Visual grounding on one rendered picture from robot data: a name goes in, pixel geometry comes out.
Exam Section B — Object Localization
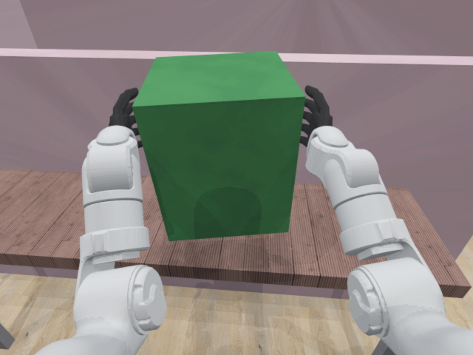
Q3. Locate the robot left hand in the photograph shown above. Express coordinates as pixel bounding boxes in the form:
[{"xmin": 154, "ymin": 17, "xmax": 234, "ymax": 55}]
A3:
[{"xmin": 109, "ymin": 87, "xmax": 143, "ymax": 148}]

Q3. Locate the table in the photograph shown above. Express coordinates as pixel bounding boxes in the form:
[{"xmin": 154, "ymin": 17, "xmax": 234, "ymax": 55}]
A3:
[{"xmin": 0, "ymin": 169, "xmax": 472, "ymax": 355}]

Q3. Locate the left robot forearm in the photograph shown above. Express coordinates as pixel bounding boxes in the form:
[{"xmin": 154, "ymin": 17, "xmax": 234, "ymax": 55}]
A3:
[{"xmin": 73, "ymin": 126, "xmax": 150, "ymax": 330}]

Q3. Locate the left robot upper arm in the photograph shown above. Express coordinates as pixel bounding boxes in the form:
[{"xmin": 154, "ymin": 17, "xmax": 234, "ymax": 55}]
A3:
[{"xmin": 34, "ymin": 265, "xmax": 167, "ymax": 355}]

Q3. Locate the carton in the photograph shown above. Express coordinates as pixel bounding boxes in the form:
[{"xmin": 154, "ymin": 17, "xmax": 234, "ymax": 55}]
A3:
[{"xmin": 132, "ymin": 51, "xmax": 305, "ymax": 241}]

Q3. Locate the right robot forearm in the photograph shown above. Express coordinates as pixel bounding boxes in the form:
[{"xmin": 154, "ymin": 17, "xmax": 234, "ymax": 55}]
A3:
[{"xmin": 305, "ymin": 126, "xmax": 446, "ymax": 314}]

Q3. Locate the right robot upper arm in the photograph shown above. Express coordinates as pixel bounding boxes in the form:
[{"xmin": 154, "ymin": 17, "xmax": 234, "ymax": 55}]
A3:
[{"xmin": 347, "ymin": 257, "xmax": 473, "ymax": 355}]

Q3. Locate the robot right hand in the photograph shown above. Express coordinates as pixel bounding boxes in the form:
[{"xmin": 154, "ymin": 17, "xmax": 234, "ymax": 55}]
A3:
[{"xmin": 300, "ymin": 85, "xmax": 333, "ymax": 147}]

